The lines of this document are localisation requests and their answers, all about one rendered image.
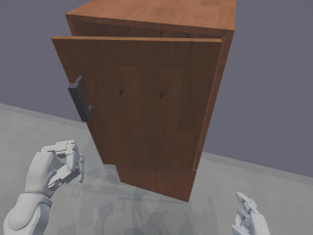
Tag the robot left forearm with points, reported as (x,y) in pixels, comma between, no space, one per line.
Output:
(30,215)

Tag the cupboard door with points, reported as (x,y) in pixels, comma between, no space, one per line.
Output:
(149,94)

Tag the robot right hand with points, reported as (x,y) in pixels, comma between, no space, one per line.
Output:
(254,221)

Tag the robot left hand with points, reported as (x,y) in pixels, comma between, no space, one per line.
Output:
(41,176)

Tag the handle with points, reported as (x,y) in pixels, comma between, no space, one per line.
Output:
(79,101)

